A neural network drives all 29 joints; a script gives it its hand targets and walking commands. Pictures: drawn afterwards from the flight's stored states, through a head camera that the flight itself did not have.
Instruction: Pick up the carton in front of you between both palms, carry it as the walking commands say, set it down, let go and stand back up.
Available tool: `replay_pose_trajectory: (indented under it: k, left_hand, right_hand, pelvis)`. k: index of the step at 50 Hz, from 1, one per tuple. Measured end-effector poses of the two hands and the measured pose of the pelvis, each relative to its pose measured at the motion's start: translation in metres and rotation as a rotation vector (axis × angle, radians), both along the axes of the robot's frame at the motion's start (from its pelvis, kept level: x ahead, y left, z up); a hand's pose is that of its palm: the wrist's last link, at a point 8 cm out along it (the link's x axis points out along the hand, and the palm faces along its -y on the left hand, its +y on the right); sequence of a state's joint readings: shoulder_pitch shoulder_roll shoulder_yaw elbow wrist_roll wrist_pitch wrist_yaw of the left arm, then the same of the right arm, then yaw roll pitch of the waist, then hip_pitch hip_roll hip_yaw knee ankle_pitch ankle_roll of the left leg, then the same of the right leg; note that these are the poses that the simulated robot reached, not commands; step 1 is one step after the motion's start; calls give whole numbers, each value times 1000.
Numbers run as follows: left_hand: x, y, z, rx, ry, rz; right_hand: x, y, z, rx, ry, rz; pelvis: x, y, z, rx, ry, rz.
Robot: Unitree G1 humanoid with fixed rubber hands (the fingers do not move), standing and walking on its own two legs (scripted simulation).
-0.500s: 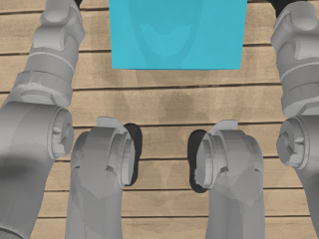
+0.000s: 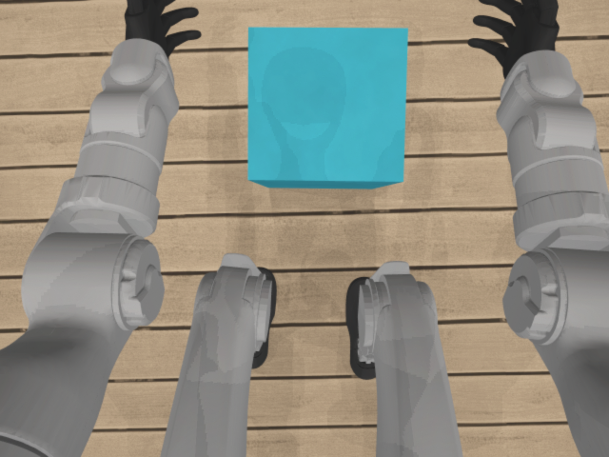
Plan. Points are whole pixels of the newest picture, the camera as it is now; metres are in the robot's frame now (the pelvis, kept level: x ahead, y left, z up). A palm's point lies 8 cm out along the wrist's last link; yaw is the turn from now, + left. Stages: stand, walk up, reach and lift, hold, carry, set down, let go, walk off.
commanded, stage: set down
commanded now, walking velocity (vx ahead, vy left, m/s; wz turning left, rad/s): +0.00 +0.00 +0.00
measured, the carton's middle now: (323, 125) +0.51 -0.01 -0.34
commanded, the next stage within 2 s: let go in 0.50 s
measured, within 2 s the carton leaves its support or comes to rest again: neither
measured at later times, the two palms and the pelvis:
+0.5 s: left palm out of the picture +0.53 +0.19 +0.04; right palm out of the picture +0.54 -0.21 +0.05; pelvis +0.02 +0.00 +0.14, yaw +0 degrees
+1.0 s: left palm out of the picture +0.42 +0.22 +0.15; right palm out of the picture +0.42 -0.22 +0.15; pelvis +0.09 +0.00 +0.26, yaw +0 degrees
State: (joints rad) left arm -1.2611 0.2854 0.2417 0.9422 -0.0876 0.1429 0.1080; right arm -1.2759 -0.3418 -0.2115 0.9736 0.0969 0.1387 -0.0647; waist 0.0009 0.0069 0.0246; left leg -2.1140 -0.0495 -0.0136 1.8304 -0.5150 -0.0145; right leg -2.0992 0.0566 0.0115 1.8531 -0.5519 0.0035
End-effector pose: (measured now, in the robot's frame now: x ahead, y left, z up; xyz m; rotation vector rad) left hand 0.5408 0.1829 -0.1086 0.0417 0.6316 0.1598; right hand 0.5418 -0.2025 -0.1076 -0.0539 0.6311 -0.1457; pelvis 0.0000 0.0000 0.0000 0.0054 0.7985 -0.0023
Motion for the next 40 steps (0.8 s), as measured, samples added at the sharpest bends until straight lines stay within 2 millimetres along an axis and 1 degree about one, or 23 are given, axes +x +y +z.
replay_pose_trajectory:
  k: [6, 15, 22, 29, 32, 34, 40]
  left_hand:
    - [-1, 4, 33, 3, -6, -3]
    - [-2, 8, 92, -2, -6, -8]
    - [-5, 10, 135, -3, -9, -13]
    - [-9, 11, 169, 13, 4, -26]
    - [-17, 13, 179, 38, 24, -47]
    - [-27, 15, 184, 59, 47, -65]
    - [-71, 25, 207, 96, 112, -102]
  right_hand:
    - [0, -4, 33, 0, -6, 9]
    - [1, -5, 94, 5, -6, 20]
    - [0, -6, 137, 6, -5, 27]
    - [-3, -6, 171, -8, 9, 42]
    - [-12, -7, 181, -35, 29, 57]
    - [-22, -8, 187, -58, 50, 68]
    - [-66, -15, 208, -93, 112, 86]
  pelvis:
    - [5, 0, 31, -1, 23, -1]
    - [15, 1, 83, 0, 34, 0]
    - [22, 2, 125, -2, 28, -1]
    - [29, 3, 161, -3, 13, -2]
    - [34, 3, 175, -3, 2, -3]
    - [39, 3, 186, -4, -12, -2]
    - [59, 3, 218, -8, -89, -1]
